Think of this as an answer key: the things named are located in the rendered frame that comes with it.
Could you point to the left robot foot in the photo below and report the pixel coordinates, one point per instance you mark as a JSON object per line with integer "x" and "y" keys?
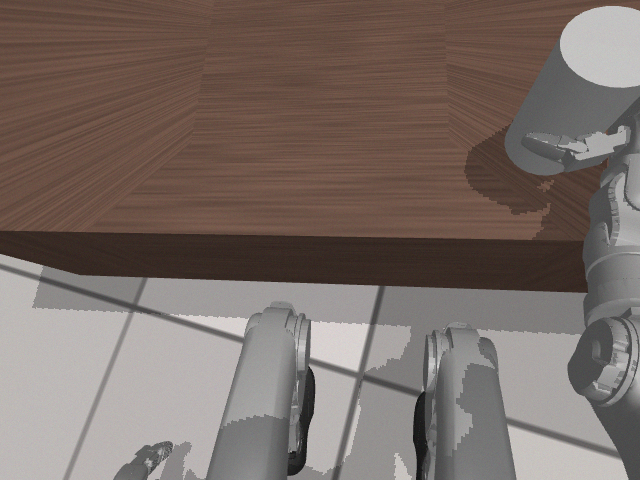
{"x": 297, "y": 459}

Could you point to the right robot hand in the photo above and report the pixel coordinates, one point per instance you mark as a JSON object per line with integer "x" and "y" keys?
{"x": 593, "y": 148}

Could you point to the right robot arm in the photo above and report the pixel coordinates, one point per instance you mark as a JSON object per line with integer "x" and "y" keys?
{"x": 605, "y": 367}

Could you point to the can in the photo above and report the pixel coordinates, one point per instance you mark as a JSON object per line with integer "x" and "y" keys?
{"x": 591, "y": 77}

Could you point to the left robot hand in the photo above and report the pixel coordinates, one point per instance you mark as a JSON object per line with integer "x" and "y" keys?
{"x": 145, "y": 462}

